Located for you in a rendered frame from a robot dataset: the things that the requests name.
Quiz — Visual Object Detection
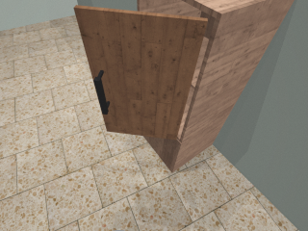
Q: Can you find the cupboard door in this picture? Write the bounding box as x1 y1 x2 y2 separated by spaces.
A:
73 5 208 141

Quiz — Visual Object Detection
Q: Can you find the handle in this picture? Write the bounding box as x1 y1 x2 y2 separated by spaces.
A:
93 70 110 115

